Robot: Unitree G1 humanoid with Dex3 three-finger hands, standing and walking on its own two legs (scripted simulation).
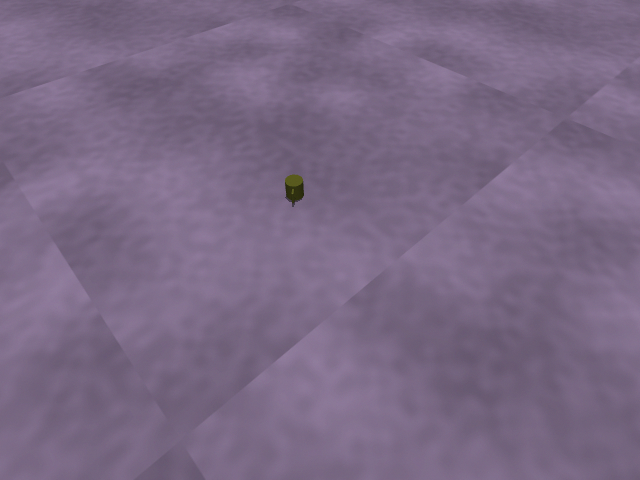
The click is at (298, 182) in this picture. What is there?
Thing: mug
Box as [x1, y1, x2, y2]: [285, 175, 303, 202]
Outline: 298,175 289,175 285,179 286,195 288,198 292,200 292,202 295,199 299,199 303,195 302,178
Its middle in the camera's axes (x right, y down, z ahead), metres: -0.14 -0.21 +1.79
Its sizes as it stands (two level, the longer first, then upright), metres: 0.116 0.082 0.085
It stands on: the floor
